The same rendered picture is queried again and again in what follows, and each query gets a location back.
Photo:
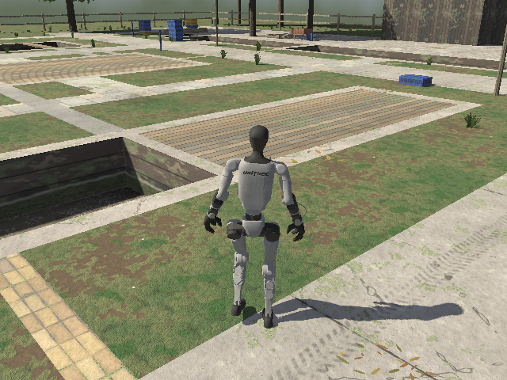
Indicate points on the right robot forearm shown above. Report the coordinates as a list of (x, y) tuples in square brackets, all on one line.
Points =
[(294, 212)]

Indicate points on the robot right hand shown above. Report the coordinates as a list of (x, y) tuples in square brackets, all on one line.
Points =
[(299, 229)]

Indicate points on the robot right thigh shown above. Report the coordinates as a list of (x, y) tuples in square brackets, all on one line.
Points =
[(271, 241)]

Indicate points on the left robot forearm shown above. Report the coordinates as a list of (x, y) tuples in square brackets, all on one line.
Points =
[(215, 206)]

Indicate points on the robot left hand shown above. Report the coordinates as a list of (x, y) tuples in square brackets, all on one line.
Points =
[(213, 221)]

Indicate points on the left robot upper arm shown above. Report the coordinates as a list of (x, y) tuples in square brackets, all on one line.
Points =
[(226, 178)]

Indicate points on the robot head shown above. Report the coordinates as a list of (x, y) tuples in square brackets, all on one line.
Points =
[(259, 136)]

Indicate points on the right robot upper arm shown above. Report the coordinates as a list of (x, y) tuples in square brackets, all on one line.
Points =
[(285, 182)]

